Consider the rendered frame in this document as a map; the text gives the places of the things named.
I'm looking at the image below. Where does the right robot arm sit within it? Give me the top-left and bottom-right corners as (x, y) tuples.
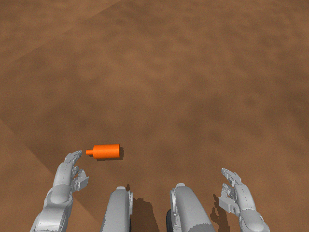
(239, 209), (270, 232)

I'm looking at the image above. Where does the right robot hand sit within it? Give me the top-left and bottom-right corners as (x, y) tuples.
(219, 168), (256, 217)

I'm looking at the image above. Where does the left robot arm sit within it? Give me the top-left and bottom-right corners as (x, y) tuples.
(30, 184), (73, 232)

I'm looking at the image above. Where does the bottle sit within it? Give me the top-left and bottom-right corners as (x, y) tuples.
(86, 144), (120, 159)

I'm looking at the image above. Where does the left robot hand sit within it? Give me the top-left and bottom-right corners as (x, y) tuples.
(53, 150), (89, 193)

